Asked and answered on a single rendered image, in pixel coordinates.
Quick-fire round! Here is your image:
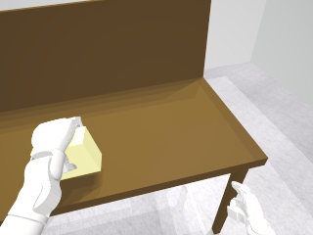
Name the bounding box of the robot right forearm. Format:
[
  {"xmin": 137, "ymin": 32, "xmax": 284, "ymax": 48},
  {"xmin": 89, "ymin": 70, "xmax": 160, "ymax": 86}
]
[{"xmin": 246, "ymin": 215, "xmax": 276, "ymax": 235}]

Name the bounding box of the sponge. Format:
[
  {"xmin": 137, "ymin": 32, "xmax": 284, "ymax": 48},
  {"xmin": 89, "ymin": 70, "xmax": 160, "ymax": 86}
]
[{"xmin": 30, "ymin": 126, "xmax": 102, "ymax": 180}]

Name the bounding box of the robot right hand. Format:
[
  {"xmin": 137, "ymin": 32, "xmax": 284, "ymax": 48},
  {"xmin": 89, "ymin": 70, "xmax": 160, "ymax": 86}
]
[{"xmin": 227, "ymin": 181, "xmax": 264, "ymax": 225}]

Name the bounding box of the table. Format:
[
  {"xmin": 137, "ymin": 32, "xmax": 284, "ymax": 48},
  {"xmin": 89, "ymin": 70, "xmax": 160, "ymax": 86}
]
[{"xmin": 0, "ymin": 0, "xmax": 268, "ymax": 235}]

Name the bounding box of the robot left hand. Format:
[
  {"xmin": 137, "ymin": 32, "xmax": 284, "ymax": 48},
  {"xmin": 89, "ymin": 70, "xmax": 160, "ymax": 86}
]
[{"xmin": 31, "ymin": 117, "xmax": 83, "ymax": 173}]

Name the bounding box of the robot left forearm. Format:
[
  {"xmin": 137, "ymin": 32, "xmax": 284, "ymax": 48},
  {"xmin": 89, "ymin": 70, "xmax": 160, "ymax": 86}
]
[{"xmin": 0, "ymin": 147, "xmax": 66, "ymax": 235}]

